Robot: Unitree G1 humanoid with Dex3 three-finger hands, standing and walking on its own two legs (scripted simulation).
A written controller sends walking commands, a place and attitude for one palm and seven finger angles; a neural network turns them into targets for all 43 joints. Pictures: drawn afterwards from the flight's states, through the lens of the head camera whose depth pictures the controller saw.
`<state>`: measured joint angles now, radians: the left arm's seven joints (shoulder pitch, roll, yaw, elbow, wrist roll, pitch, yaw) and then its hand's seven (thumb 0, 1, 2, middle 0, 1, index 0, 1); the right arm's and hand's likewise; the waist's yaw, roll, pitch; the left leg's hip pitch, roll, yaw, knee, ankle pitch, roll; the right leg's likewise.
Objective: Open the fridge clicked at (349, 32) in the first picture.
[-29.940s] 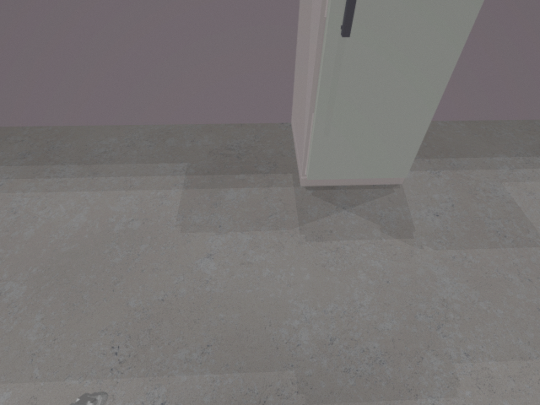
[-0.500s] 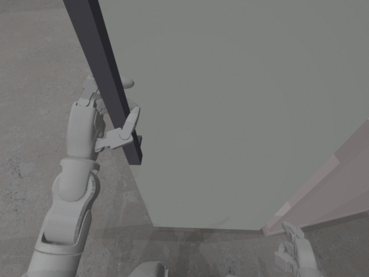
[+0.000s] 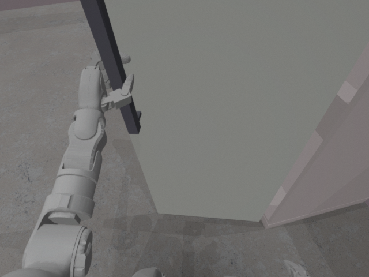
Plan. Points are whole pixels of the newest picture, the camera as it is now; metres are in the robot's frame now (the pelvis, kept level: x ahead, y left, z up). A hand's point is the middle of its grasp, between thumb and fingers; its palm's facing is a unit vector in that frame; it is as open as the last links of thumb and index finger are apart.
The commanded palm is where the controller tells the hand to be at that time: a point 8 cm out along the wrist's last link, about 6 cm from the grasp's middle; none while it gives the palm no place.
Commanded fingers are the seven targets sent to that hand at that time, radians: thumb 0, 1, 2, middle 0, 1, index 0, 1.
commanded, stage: stop walking and hold the door back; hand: left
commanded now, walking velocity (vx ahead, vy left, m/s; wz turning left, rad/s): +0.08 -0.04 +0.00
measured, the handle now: (114, 49) +0.47 +0.13 +0.26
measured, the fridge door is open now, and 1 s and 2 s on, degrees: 71 72 71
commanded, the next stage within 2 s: loosen the grip on the handle in 0.42 s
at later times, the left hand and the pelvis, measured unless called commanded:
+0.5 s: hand (124, 94) +0.42 +0.12 +0.19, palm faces -0.04 -0.99 -0.14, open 6.6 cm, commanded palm +0.40 +0.17 +0.19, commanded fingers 0.00 0.90 0.90 -0.45 -1.40 -0.45 -1.40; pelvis +0.01 +0.03 +0.00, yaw -4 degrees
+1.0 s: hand (123, 98) +0.42 +0.12 +0.18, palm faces -0.05 -0.99 -0.15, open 13.6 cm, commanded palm +0.39 +0.18 +0.18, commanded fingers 0.00 -0.55 0.20 -0.25 -1.15 -0.25 -1.15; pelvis +0.02 +0.01 +0.00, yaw -2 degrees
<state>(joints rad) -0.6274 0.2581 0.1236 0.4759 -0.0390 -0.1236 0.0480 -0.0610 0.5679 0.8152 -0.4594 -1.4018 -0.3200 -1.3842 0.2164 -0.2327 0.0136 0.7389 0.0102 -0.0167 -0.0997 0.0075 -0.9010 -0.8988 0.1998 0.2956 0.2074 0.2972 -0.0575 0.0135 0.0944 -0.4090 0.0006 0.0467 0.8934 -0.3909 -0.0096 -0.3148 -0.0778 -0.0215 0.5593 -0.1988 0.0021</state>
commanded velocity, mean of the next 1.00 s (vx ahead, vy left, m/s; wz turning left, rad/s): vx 0.00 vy -0.04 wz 0.00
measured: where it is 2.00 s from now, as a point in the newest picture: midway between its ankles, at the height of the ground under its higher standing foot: outside the picture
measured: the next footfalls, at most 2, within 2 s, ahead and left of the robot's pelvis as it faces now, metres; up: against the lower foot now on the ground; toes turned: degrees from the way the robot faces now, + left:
left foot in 0.10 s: +0.08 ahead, +0.16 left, +0.00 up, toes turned +4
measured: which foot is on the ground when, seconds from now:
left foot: up 0.00-0.08, down 0.10-1.00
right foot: down 0.00-1.00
